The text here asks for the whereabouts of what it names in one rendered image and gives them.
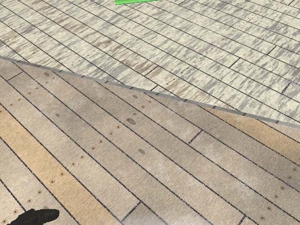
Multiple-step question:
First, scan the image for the robot left hand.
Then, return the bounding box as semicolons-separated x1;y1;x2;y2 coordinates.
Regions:
7;208;60;225

